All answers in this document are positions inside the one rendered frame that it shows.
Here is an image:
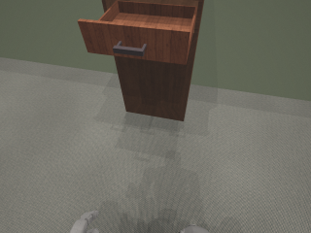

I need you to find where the drawer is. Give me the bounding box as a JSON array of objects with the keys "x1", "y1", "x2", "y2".
[{"x1": 78, "y1": 0, "x2": 198, "y2": 65}]

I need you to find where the handle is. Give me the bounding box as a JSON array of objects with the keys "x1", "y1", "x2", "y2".
[{"x1": 113, "y1": 41, "x2": 147, "y2": 56}]

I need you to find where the left robot hand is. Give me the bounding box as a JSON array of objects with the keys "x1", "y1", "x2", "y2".
[{"x1": 69, "y1": 210, "x2": 99, "y2": 233}]

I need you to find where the cabinet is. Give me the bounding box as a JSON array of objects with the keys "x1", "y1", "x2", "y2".
[{"x1": 101, "y1": 0, "x2": 204, "y2": 121}]

